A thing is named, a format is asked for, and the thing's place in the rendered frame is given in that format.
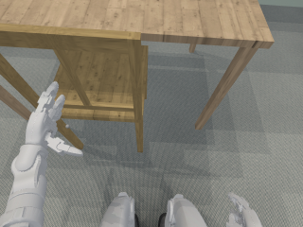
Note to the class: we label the robot left forearm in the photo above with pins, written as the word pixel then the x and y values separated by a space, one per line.
pixel 27 197

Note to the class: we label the robot shin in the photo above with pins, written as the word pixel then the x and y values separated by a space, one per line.
pixel 167 224
pixel 130 224

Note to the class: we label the robot right hand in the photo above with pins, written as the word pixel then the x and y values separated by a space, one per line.
pixel 247 218

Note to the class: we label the robot right shin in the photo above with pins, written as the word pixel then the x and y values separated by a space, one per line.
pixel 167 224

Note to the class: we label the robot left shin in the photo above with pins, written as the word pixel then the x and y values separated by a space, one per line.
pixel 130 224

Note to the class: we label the robot left hand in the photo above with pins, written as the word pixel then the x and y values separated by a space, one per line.
pixel 44 119

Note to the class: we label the table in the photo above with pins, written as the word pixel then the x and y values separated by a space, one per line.
pixel 238 23

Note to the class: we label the chair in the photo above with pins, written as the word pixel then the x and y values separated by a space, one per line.
pixel 103 74

